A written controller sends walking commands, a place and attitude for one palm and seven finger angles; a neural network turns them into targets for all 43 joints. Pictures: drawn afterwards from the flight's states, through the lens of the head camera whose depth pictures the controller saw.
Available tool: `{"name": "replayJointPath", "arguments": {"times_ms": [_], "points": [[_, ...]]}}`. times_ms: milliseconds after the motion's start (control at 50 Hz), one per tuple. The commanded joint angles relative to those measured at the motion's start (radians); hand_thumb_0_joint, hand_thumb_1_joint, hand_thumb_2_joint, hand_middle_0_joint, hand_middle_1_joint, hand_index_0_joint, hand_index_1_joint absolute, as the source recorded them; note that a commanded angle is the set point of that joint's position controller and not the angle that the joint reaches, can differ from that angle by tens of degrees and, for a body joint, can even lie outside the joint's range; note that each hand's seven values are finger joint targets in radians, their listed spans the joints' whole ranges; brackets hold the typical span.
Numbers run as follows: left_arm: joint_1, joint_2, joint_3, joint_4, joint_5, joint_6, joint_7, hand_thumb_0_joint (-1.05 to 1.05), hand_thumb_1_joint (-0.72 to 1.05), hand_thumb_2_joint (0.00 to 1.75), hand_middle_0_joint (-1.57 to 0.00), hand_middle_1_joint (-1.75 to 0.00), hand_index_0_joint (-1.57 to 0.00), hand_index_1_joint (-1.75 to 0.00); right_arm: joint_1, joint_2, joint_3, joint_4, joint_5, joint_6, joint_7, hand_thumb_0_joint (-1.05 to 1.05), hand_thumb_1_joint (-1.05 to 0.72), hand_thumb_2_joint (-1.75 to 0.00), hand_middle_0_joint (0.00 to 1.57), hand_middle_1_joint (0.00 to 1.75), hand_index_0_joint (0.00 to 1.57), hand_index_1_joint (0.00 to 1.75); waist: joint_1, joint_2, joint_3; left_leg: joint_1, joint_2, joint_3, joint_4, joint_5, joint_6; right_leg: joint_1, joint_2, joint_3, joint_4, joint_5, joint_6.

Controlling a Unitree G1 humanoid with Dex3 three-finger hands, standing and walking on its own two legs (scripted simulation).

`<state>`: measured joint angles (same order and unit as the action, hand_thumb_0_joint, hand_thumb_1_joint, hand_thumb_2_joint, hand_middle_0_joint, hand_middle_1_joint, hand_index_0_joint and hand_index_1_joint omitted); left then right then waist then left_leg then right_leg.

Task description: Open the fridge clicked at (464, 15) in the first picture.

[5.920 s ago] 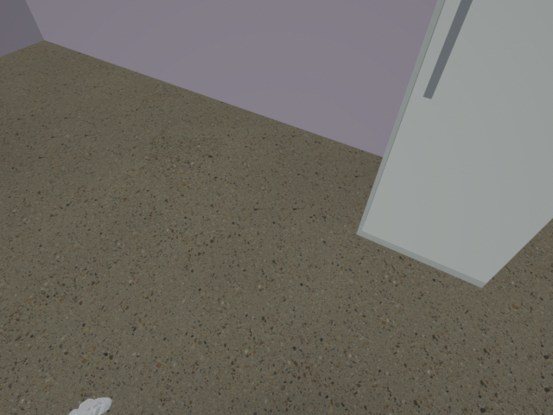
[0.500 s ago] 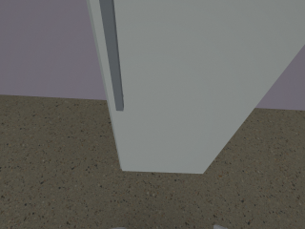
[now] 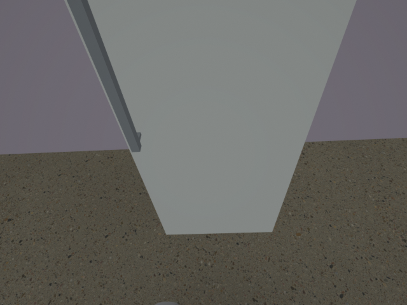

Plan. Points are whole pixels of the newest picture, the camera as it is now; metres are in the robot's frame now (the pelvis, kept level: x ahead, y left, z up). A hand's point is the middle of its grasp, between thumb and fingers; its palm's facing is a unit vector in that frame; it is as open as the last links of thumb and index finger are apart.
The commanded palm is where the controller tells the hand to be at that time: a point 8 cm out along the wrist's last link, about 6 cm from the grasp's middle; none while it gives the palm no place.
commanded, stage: come to a stop and stand still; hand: left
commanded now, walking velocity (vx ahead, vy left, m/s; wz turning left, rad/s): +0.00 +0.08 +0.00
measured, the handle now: (116, 86) +0.50 +0.22 +0.18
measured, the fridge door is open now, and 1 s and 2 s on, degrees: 0 0 0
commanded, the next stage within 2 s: look again from close up in 0.82 s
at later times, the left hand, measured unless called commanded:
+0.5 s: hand out of the picture +0.00 +0.25 -0.19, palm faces +0.06 -0.98 -0.20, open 7.3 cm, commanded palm none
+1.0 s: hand out of the picture -0.01 +0.26 -0.19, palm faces +0.00 -0.98 -0.19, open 7.3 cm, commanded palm none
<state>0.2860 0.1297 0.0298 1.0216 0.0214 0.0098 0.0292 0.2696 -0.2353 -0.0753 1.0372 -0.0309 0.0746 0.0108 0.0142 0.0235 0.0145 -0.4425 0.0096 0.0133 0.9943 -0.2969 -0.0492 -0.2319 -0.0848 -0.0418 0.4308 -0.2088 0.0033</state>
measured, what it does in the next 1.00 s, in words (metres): steps on the spot: left foot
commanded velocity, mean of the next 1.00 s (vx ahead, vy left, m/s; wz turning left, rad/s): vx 0.00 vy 0.00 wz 0.00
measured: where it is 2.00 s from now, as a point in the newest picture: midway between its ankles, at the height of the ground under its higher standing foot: outside the picture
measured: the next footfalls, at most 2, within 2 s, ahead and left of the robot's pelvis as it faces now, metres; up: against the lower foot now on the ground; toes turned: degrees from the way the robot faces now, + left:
left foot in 0.24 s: +0.01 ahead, +0.18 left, +0.00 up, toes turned +4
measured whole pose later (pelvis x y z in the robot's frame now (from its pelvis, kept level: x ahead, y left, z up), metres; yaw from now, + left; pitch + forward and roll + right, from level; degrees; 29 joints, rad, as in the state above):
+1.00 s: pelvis -0.01 +0.09 -0.01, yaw +0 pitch -1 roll +0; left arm 0.25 0.15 -0.01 1.14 0.01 -0.01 0.05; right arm 0.31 -0.14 0.01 1.12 -0.02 -0.02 -0.02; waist -0.02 0.00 0.05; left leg -0.18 -0.01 0.08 0.46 -0.28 0.04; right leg -0.20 -0.06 -0.05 0.44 -0.24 0.03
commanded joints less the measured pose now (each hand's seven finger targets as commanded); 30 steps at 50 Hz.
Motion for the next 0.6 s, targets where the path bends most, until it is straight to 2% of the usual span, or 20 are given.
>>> {"name": "replayJointPath", "arguments": {"times_ms": [0, 80, 100, 140, 160, 180, 200, 220, 240, 260, 280, 320, 340, 360, 400, 440, 460, 500, 520, 580], "points": [[0.108, 0.221, 0.057, -0.026, 0.008, -0.028, 0.024, 0.0, 0.9, 0.9, -0.2, -0.3, -0.2, -0.3, -0.063, -0.034, 0.003, -0.095, 0.006, -0.029, -0.002, 0.0, -0.9, -0.9, 0.2, 0.3, 0.2, 0.3, 0.054, -0.182, -0.033, -0.138, 0.032, -0.019, -0.031, -0.055, -0.022, 0.213, -0.264, 0.23, -0.123, 0.236, -0.136], [0.096, 0.229, 0.055, -0.019, 0.02, -0.019, 0.017, 0.0, 0.9, 0.9, -0.2, -0.3, -0.2, -0.3, -0.076, -0.012, 0.014, -0.097, 0.02, -0.041, -0.006, 0.0, -0.9, -0.9, 0.2, 0.3, 0.2, 0.3, 0.058, -0.262, -0.035, 0.002, 0.019, 0.027, -0.239, -0.133, -0.012, 0.154, -0.243, 0.203, -0.107, 0.291, -0.147], [0.078, 0.234, 0.056, -0.02, 0.021, -0.016, 0.016, 0.0, 0.9, 0.9, -0.2, -0.3, -0.2, -0.3, -0.062, -0.009, 0.016, -0.095, 0.023, -0.045, -0.007, 0.0, -0.9, -0.9, 0.2, 0.3, 0.2, 0.3, 0.051, -0.285, -0.032, 0.055, 0.011, 0.033, -0.293, -0.135, -0.004, 0.113, -0.237, 0.2, -0.104, 0.281, -0.143], [0.027, 0.234, 0.057, -0.019, 0.014, -0.01, 0.013, 0.0, 0.9, 0.9, -0.2, -0.3, -0.2, -0.3, 0.017, -0.002, 0.019, -0.063, 0.025, -0.052, -0.013, 0.0, -0.9, -0.9, 0.2, 0.3, 0.2, 0.3, 0.007, -0.281, -0.05, 0.197, -0.01, 0.063, -0.45, -0.018, 0.004, 0.042, -0.189, 0.15, -0.066, 0.221, -0.103], [0.002, 0.225, 0.054, -0.02, 0.007, -0.006, 0.012, 0.0, 0.9, 0.9, -0.2, -0.3, -0.2, -0.3, 0.056, -0.003, 0.021, -0.044, 0.027, -0.059, -0.015, 0.0, -0.9, -0.9, 0.2, 0.3, 0.2, 0.3, -0.017, -0.249, -0.046, 0.305, -0.011, 0.077, -0.554, 0.078, 0.006, -0.034, -0.158, 0.127, -0.031, 0.157, -0.07], [-0.007, 0.197, 0.047, -0.025, 0.0, 0.0, 0.011, 0.0, 0.9, 0.9, -0.2, -0.3, -0.2, -0.3, 0.094, -0.028, 0.02, -0.028, 0.026, -0.069, -0.02, 0.0, -0.9, -0.9, 0.2, 0.3, 0.2, 0.3, -0.03, -0.153, -0.065, 0.384, 0.031, 0.048, -0.615, 0.123, 0.016, -0.083, -0.11, 0.088, 0.035, 0.07, -0.038], [0.016, 0.146, 0.038, -0.034, -0.007, 0.009, 0.008, 0.0, 0.9, 0.9, -0.2, -0.3, -0.2, -0.3, 0.094, -0.097, 0.008, -0.034, 0.017, -0.078, -0.023, 0.0, -0.9, -0.9, 0.2, 0.3, 0.2, 0.3, -0.024, 0.071, -0.071, 0.406, 0.182, -0.135, -0.669, 0.158, 0.061, -0.178, -0.027, 0.027, 0.142, -0.108, 0.006], [0.001, 0.105, 0.029, -0.041, -0.008, 0.015, 0.008, 0.0, 0.9, 0.9, -0.2, -0.3, -0.2, -0.3, 0.067, -0.15, -0.001, -0.05, 0.014, -0.075, -0.028, 0.0, -0.9, -0.9, 0.2, 0.3, 0.2, 0.3, -0.024, 0.225, -0.011, 0.281, 0.311, -0.262, -0.766, 0.123, 0.132, -0.187, 0.018, -0.036, 0.232, -0.279, 0.04], [-0.014, 0.103, 0.027, -0.036, -0.002, 0.016, 0.008, 0.0, 0.9, 0.9, -0.2, -0.3, -0.2, -0.3, 0.02, -0.14, 0.007, -0.058, 0.006, -0.069, -0.03, 0.0, -0.9, -0.9, 0.2, 0.3, 0.2, 0.3, -0.014, 0.168, 0.04, 0.163, 0.317, -0.25, -0.803, 0.022, 0.176, -0.148, 0.015, -0.003, 0.306, -0.294, 0.031], [-0.008, 0.097, 0.024, -0.025, 0.004, 0.018, 0.003, 0.0, 0.9, 0.9, -0.2, -0.3, -0.2, -0.3, -0.032, -0.111, 0.016, -0.065, 0.006, -0.074, -0.033, 0.0, -0.9, -0.9, 0.2, 0.3, 0.2, 0.3, 0.005, 0.174, 0.066, 0.109, 0.285, -0.221, -0.823, -0.035, 0.179, -0.13, 0.005, 0.003, 0.344, -0.275, 0.027], [-0.009, 0.097, 0.021, -0.004, 0.008, 0.022, 0.001, 0.0, 0.9, 0.9, -0.2, -0.3, -0.2, -0.3, -0.058, -0.084, 0.022, -0.059, 0.006, -0.077, -0.039, 0.0, -0.9, -0.9, 0.2, 0.3, 0.2, 0.3, 0.006, 0.21, 0.09, 0.109, 0.242, -0.184, -0.814, 0.014, 0.172, -0.125, 0.001, 0.005, 0.364, -0.246, 0.026], [0.017, 0.094, 0.014, 0.018, 0.002, 0.016, -0.005, 0.0, 0.9, 0.9, -0.2, -0.3, -0.2, -0.3, -0.073, -0.061, 0.033, -0.052, 0.008, -0.077, -0.044, 0.0, -0.9, -0.9, 0.2, 0.3, 0.2, 0.3, 0.014, 0.209, 0.088, 0.153, 0.206, -0.111, -0.758, 0.189, 0.17, -0.109, 0.005, 0.007, 0.325, -0.213, 0.023], [0.024, 0.089, 0.009, 0.027, -0.001, 0.011, -0.005, 0.0, 0.9, 0.9, -0.2, -0.3, -0.2, -0.3, -0.067, -0.054, 0.032, -0.044, 0.008, -0.078, -0.046, 0.0, -0.9, -0.9, 0.2, 0.3, 0.2, 0.3, 0.014, 0.187, 0.072, 0.197, 0.194, -0.092, -0.728, 0.27, 0.17, -0.095, 0.011, -0.001, 0.264, -0.198, 0.025], [0.031, 0.09, 0.006, 0.032, -0.002, 0.003, -0.006, 0.0, 0.9, 0.9, -0.2, -0.3, -0.2, -0.3, -0.049, -0.053, 0.032, -0.035, 0.01, -0.08, -0.047, 0.0, -0.9, -0.9, 0.2, 0.3, 0.2, 0.3, 0.012, 0.134, 0.049, 0.247, 0.186, -0.081, -0.688, 0.374, 0.169, -0.078, 0.017, -0.007, 0.181, -0.167, 0.029], [0.073, 0.099, 0.003, 0.055, -0.005, -0.012, -0.002, 0.0, 0.9, 0.9, -0.2, -0.3, -0.2, -0.3, -0.032, -0.053, 0.032, -0.022, 0.019, -0.086, -0.049, 0.0, -0.9, -0.9, 0.2, 0.3, 0.2, 0.3, 0.024, 0.061, -0.023, 0.303, 0.154, -0.061, -0.597, 0.433, 0.13, 0.027, 0.014, 0.007, -0.033, 0.038, 0.03], [0.054, 0.144, 0.001, 0.065, -0.004, -0.027, 0.005, 0.0, 0.9, 0.9, -0.2, -0.3, -0.2, -0.3, -0.014, -0.016, 0.038, -0.015, 0.029, -0.091, -0.044, 0.0, -0.9, -0.9, 0.2, 0.3, 0.2, 0.3, -0.005, -0.037, -0.048, 0.268, 0.102, -0.023, -0.572, 0.312, 0.074, 0.093, -0.073, 0.113, -0.057, 0.255, -0.01], [0.035, 0.155, 0.0, 0.058, -0.005, -0.028, 0.006, 0.0, 0.9, 0.9, -0.2, -0.3, -0.2, -0.3, -0.005, -0.007, 0.04, -0.01, 0.03, -0.093, -0.041, 0.0, -0.9, -0.9, 0.2, 0.3, 0.2, 0.3, -0.013, -0.028, -0.038, 0.263, 0.096, -0.028, -0.6, 0.266, 0.068, 0.095, -0.092, 0.108, -0.047, 0.292, -0.023], [0.003, 0.139, -0.003, 0.066, -0.006, -0.027, 0.005, 0.0, 0.9, 0.9, -0.2, -0.3, -0.2, -0.3, -0.013, -0.014, 0.042, 0.008, 0.023, -0.088, -0.041, 0.0, -0.9, -0.9, 0.2, 0.3, 0.2, 0.3, -0.017, -0.096, -0.003, 0.285, 0.101, -0.031, -0.623, 0.24, 0.059, 0.044, -0.059, 0.089, -0.041, 0.212, -0.018], [-0.003, 0.126, -0.007, 0.067, -0.006, -0.026, 0.006, 0.0, 0.9, 0.9, -0.2, -0.3, -0.2, -0.3, -0.004, -0.018, 0.043, 0.016, 0.022, -0.09, -0.041, 0.0, -0.9, -0.9, 0.2, 0.3, 0.2, 0.3, -0.019, -0.107, 0.007, 0.295, 0.106, -0.03, -0.635, 0.25, 0.062, 0.035, -0.052, 0.077, -0.049, 0.191, -0.013], [-0.005, 0.118, -0.01, 0.075, -0.008, -0.02, 0.008, 0.0, 0.9, 0.9, -0.2, -0.3, -0.2, -0.3, 0.008, -0.018, 0.052, 0.042, 0.023, -0.097, -0.042, 0.0, -0.9, -0.9, 0.2, 0.3, 0.2, 0.3, -0.011, -0.06, 0.025, 0.287, 0.113, -0.037, -0.669, 0.268, 0.07, 0.055, -0.038, 0.066, -0.06, 0.142, -0.003]]}}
